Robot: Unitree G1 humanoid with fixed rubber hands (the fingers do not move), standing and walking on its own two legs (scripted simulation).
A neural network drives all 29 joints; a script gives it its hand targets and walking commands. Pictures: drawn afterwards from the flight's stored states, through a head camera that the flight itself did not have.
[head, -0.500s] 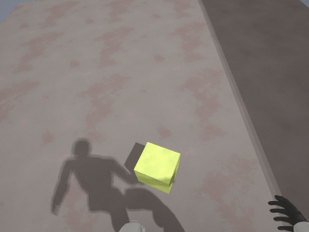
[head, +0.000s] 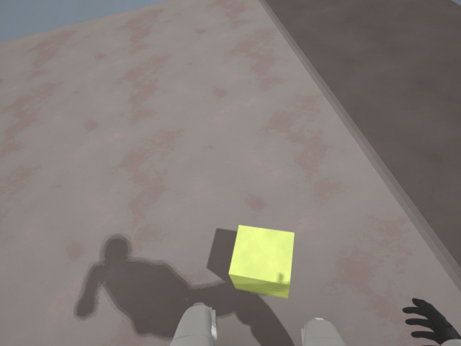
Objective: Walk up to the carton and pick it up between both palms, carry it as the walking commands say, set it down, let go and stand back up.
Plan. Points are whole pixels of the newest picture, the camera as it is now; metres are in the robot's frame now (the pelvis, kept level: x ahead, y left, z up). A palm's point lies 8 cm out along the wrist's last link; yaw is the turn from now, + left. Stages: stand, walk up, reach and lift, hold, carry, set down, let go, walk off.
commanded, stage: walk up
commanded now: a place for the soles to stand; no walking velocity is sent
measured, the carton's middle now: (263, 262) +0.45 -0.03 -0.61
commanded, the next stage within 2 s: none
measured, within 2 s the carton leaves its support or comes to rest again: neither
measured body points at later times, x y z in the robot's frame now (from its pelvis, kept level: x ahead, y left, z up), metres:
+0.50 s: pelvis +0.00 +0.16 +0.00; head +0.04 +0.15 +0.45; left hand +0.17 +0.45 -0.11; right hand +0.02 -0.18 -0.11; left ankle +0.07 +0.24 -0.68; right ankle +0.00 +0.03 -0.68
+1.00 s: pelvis -0.03 +0.15 +0.02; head -0.03 +0.15 +0.47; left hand +0.16 +0.41 -0.10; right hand -0.13 -0.17 -0.10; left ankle +0.06 +0.24 -0.68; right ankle -0.06 +0.00 -0.68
